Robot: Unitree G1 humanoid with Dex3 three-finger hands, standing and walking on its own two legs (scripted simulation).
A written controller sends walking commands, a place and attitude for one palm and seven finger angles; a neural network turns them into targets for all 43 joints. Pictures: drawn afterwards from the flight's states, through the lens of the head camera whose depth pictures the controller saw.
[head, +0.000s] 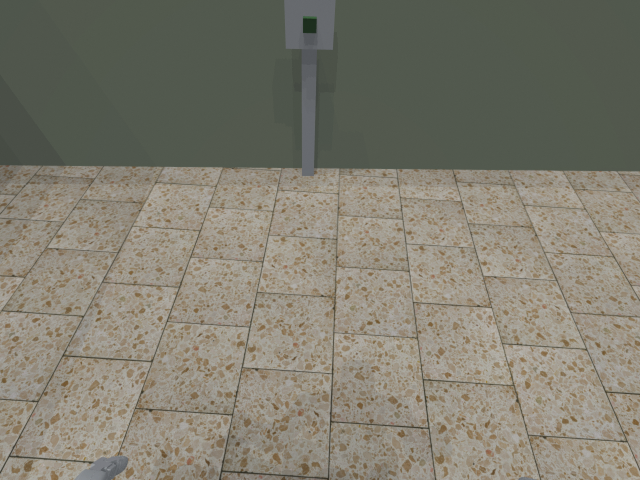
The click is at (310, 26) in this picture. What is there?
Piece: button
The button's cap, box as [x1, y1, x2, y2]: [303, 16, 316, 32]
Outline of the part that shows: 303,16 303,32 315,32 316,17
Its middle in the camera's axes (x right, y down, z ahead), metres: -0.04 -0.78 +1.40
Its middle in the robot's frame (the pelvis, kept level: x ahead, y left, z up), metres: +1.57 +0.12 -0.04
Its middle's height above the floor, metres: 0.73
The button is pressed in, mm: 0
